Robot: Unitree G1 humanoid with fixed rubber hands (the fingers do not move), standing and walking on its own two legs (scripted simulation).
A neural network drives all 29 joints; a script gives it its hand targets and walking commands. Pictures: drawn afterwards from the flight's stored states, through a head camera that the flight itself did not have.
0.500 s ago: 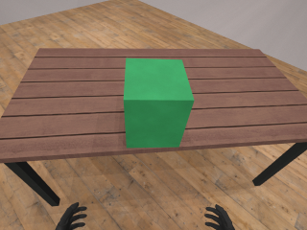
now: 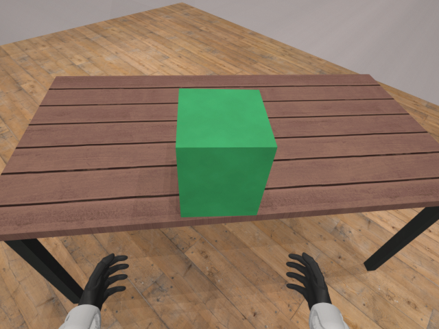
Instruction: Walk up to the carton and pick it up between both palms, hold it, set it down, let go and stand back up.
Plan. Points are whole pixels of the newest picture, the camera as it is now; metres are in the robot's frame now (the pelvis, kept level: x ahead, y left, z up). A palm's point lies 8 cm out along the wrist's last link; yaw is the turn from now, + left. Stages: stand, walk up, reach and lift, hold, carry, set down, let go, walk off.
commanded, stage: reach and lift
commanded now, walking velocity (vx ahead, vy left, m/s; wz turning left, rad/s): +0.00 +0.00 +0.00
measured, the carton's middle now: (219, 154) +0.53 +0.02 -0.01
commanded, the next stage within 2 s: none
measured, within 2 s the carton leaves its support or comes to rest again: neither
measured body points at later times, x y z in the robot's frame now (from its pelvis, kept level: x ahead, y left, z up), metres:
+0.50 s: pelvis +0.04 +0.00 +0.00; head +0.06 +0.03 +0.45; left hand +0.27 +0.23 -0.04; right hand +0.28 -0.18 -0.03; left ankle +0.02 +0.10 -0.74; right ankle +0.02 -0.13 -0.74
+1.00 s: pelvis +0.03 +0.00 +0.01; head +0.04 +0.02 +0.46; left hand +0.35 +0.23 +0.03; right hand +0.35 -0.16 +0.02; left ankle +0.02 +0.10 -0.74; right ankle +0.02 -0.13 -0.74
